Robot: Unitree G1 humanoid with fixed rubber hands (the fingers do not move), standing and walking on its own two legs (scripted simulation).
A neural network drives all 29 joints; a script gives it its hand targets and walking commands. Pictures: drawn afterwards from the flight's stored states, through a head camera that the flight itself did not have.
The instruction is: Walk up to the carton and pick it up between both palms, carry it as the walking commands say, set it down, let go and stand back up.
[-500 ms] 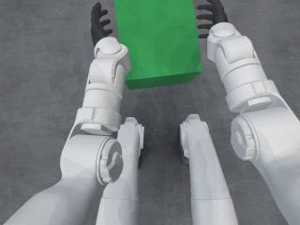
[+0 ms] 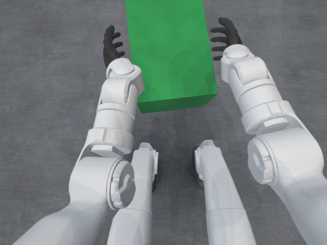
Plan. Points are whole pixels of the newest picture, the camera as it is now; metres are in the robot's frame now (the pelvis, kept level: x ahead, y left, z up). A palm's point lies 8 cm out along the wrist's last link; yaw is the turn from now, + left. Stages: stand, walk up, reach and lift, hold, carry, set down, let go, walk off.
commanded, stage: reach and lift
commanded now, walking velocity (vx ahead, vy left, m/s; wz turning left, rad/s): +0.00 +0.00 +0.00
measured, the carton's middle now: (168, 56) +0.55 +0.01 -0.13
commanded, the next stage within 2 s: none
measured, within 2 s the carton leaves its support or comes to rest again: neither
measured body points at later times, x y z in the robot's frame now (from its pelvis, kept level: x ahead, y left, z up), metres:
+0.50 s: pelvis +0.03 +0.00 +0.06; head +0.17 -0.02 +0.48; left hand +0.46 +0.13 +0.07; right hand +0.49 -0.13 +0.05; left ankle +0.16 +0.13 -0.61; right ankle +0.18 -0.13 -0.61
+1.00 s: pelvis +0.14 -0.01 +0.12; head +0.12 -0.04 +0.57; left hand +0.47 +0.14 +0.15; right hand +0.48 -0.14 +0.13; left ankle +0.16 +0.13 -0.61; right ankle +0.18 -0.13 -0.61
